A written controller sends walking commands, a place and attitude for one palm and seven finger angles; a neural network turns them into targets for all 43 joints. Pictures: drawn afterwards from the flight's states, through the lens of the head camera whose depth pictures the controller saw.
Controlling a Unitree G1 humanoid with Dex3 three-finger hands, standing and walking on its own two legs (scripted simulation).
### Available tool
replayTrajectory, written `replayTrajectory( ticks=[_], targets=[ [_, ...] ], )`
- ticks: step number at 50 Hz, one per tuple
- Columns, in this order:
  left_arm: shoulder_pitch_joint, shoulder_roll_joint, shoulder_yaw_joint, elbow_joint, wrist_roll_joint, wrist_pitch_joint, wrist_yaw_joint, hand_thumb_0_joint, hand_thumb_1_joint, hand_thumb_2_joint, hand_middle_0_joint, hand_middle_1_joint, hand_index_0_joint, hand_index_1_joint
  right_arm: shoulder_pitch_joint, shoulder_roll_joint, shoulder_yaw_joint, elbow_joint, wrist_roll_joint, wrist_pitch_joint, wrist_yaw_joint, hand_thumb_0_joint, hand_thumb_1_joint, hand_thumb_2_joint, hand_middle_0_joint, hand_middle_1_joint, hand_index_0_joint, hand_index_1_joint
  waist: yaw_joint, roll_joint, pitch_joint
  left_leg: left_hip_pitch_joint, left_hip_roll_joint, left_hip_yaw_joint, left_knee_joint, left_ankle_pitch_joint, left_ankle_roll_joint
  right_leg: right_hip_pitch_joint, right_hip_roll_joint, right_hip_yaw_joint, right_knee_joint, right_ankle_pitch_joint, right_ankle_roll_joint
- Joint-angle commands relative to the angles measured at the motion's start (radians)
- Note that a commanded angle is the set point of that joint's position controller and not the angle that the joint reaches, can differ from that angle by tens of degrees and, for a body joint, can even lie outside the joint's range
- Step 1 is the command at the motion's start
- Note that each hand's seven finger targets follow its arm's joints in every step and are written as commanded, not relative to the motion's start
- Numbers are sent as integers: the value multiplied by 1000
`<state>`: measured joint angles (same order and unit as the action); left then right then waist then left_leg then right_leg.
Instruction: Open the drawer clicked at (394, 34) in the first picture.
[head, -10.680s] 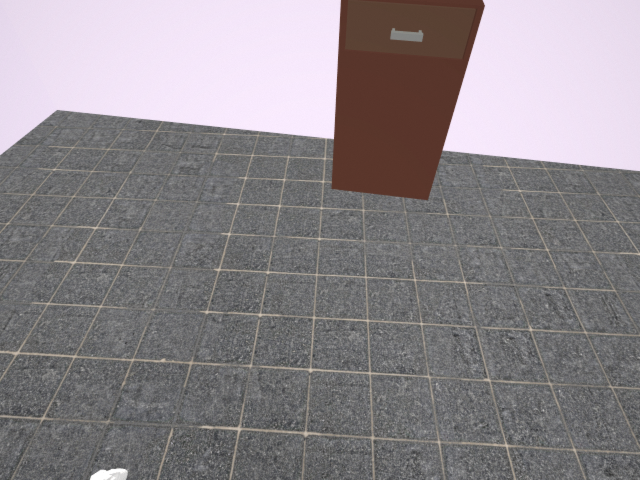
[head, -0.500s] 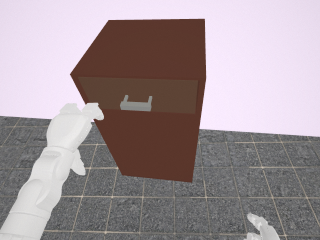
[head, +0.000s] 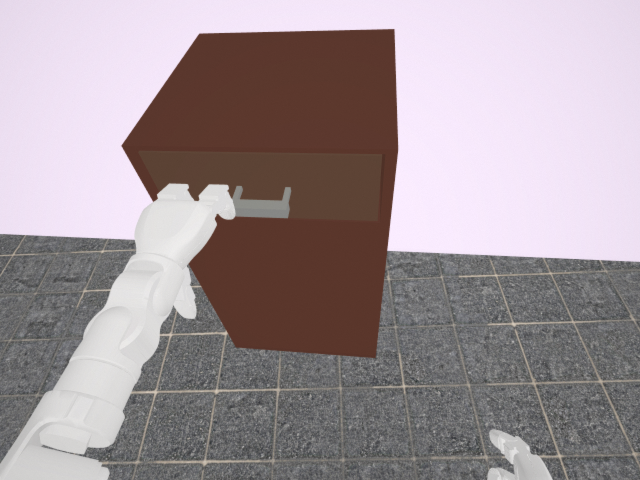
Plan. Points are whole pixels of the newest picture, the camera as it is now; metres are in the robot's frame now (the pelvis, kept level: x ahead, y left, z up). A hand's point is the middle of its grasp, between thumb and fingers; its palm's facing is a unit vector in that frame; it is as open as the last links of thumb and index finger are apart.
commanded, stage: move the hooked fingers above the handle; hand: left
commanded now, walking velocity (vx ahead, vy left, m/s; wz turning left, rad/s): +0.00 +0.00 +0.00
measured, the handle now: (260, 200) +0.56 +0.18 -0.02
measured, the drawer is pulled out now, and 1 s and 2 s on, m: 0.00 0.00 0.00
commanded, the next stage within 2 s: lower the fingers behind the handle in 1.76 s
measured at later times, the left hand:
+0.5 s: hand (213, 227) +0.43 +0.21 +0.06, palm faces -0.02 +0.00 -1.00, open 13.8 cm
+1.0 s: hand (238, 204) +0.49 +0.19 +0.04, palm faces -0.03 +0.01 -1.00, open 13.8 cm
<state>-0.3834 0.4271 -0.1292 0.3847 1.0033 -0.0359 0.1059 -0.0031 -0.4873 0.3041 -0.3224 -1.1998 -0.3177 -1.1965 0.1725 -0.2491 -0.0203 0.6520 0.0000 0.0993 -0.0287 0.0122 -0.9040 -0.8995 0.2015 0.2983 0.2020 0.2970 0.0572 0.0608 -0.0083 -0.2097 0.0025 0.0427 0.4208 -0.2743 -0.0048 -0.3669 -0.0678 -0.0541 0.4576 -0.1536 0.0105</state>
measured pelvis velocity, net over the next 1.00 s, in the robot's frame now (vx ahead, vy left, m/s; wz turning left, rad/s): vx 0.01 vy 0.01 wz -0.02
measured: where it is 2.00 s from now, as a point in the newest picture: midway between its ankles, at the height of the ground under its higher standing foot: outside the picture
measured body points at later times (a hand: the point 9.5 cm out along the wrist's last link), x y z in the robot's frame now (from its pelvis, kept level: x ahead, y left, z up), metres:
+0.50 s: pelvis +0.01 +0.00 -0.01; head +0.06 -0.03 +0.44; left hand +0.42 +0.21 +0.11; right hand +0.13 -0.26 -0.14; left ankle -0.04 +0.12 -0.74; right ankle +0.05 -0.13 -0.74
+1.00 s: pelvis +0.01 +0.01 -0.01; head +0.09 -0.02 +0.43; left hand +0.49 +0.19 +0.10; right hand +0.05 -0.26 -0.15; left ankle -0.04 +0.12 -0.74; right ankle +0.05 -0.13 -0.74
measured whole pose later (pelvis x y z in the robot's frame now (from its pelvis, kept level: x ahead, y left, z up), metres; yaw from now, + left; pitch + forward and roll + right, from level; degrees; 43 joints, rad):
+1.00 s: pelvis +0.01 +0.01 -0.01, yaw -1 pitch +13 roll +1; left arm -0.83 0.40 -0.09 1.01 1.09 -0.01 0.27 0.00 -0.49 0.30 -0.32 -1.20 -0.32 -1.20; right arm 0.31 -0.25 -0.06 0.70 -0.02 0.11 -0.01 0.01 -0.90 -0.90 0.20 0.30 0.20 0.30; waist -0.07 0.05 -0.08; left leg -0.45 0.01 0.06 0.58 -0.36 0.01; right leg -0.61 -0.06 -0.03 0.58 -0.20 0.02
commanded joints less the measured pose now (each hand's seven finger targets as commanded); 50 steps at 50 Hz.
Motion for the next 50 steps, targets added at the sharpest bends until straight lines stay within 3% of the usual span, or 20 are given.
replayTrajectory(
  ticks=[1,3,5,8,10,14,21,23,26,28,32,33,34,35,39,41,43,46,48,50],
  targets=[
    [-367,226,139,-139,1,8,52,0,-500,300,-300,-1200,-300,-1200,-52,-124,-41,-130,7,-37,-8,0,-900,-900,200,300,200,300,-1,-87,-319,-93,-44,0,-54,260,19,300,58,16,0,147,-52],
    [-356,232,150,-132,4,4,60,0,-500,300,-300,-1200,-300,-1200,-40,-124,-47,-129,7,-37,-7,0,-900,-900,200,300,200,300,7,-90,-331,-94,-42,6,-48,285,22,309,56,21,9,182,-51],
    [-386,212,126,-135,3,3,67,0,-500,300,-300,-1200,-300,-1200,-35,-124,-49,-128,9,-35,-8,0,-900,-900,200,300,200,300,-7,-75,-339,-89,-42,10,-41,284,24,296,55,21,13,190,-49],
    [-398,233,148,-91,12,4,79,0,-500,300,-300,-1200,-300,-1200,-20,-129,-54,-122,11,-36,-11,0,-900,-900,200,300,200,300,-6,-85,-337,-107,-45,11,-35,275,27,290,59,23,20,182,-49],
    [-456,195,105,-78,17,3,86,0,-500,300,-300,-1200,-300,-1200,-7,-129,-58,-115,13,-37,-11,0,-900,-900,200,300,200,300,-26,-83,-342,-96,-43,10,-25,285,26,261,60,19,25,190,-48],
    [-517,223,123,-45,27,-4,108,0,-500,300,-300,-1200,-300,-1200,21,-132,-64,-101,6,-41,-14,0,-900,-900,200,300,200,300,-30,-70,-399,-88,-45,9,-9,304,28,275,60,23,40,218,-49],
    [-572,239,139,96,37,6,121,0,-500,300,-300,-1200,-300,-1200,41,-139,-65,-91,8,-34,-15,0,-900,-900,200,300,200,300,-43,-80,-379,-137,-47,11,6,298,30,251,63,18,56,224,-48],
    [-592,215,115,146,38,7,119,0,-500,300,-300,-1200,-300,-1200,51,-137,-66,-88,8,-32,-17,0,-900,-900,200,300,200,300,-56,-111,-362,-141,-45,18,15,272,35,227,62,19,53,209,-43],
    [-682,213,98,161,45,-15,114,0,-500,300,-300,-1200,-300,-1200,73,-142,-70,-87,3,-33,-19,0,-900,-900,200,300,200,300,-73,-77,-399,-136,-48,10,32,286,35,213,64,21,66,217,-46],
    [-679,193,92,159,48,-36,120,0,-500,300,-300,-1200,-300,-1200,90,-134,-77,-86,-1,-33,-15,0,-900,-900,200,300,200,300,-69,-60,-436,-110,-43,9,50,335,35,204,66,19,82,250,-48],
    [-765,164,69,217,56,-49,144,0,-500,300,-300,-1200,-300,-1200,123,-137,-81,-66,-5,-32,-8,0,-900,-900,200,300,200,300,-98,-66,-410,-126,-40,-2,69,330,30,136,70,11,93,226,-48],
    [-767,165,76,222,57,-50,155,0,-500,300,-300,-1200,-300,-1200,130,-136,-83,-64,-7,-32,-5,0,-900,-900,200,300,200,300,-92,-56,-429,-125,-40,-1,74,342,30,141,71,13,98,236,-49],
    [-765,197,108,230,64,-50,169,0,-500,300,-300,-1200,-300,-1200,137,-137,-85,-60,-10,-30,-3,0,-900,-900,200,300,200,300,-84,-55,-456,-126,-39,-3,80,367,28,152,72,14,109,254,-51],
    [-774,172,86,256,67,-41,178,0,-500,300,-300,-1200,-300,-1200,138,-135,-83,-59,-11,-28,0,0,-900,-900,200,300,200,300,-90,-53,-452,-135,-40,-2,84,377,27,146,72,12,112,265,-50],
    [-840,182,92,343,82,-3,215,0,-500,300,-300,-1200,-300,-1200,155,-141,-83,-41,-13,-25,7,0,-900,-900,200,300,200,300,-111,-58,-440,-173,-39,2,91,343,27,119,76,12,117,245,-49],
    [-876,242,138,368,89,9,224,0,-500,300,-300,-1200,-300,-1200,164,-150,-81,-38,-16,-24,5,0,-900,-900,200,300,200,300,-107,-72,-472,-195,-41,-3,90,339,29,146,77,15,125,247,-49],
    [-888,219,115,386,90,16,224,0,-500,300,-300,-1200,-300,-1200,175,-145,-84,-38,-18,-23,4,0,-900,-900,200,300,200,300,-115,-58,-508,-189,-38,4,98,354,31,154,75,19,130,272,-46],
    [-883,172,87,434,82,23,210,0,-500,300,-300,-1200,-300,-1200,193,-150,-89,-34,-16,-22,9,0,-900,-900,200,300,200,300,-132,-69,-486,-189,-33,-4,110,391,29,118,81,12,130,274,-46],
    [-888,199,103,454,79,19,204,0,-500,300,-300,-1200,-300,-1200,213,-158,-91,-25,-18,-22,7,0,-900,-900,200,300,200,300,-136,-80,-493,-198,-31,2,113,364,34,117,82,18,129,272,-42],
    [-929,176,75,466,82,12,201,0,-500,300,-300,-1200,-300,-1200,224,-160,-90,-21,-16,-24,6,0,-900,-900,200,300,200,300,-153,-88,-470,-216,-30,-2,111,323,34,90,82,17,125,241,-42]
  ],
)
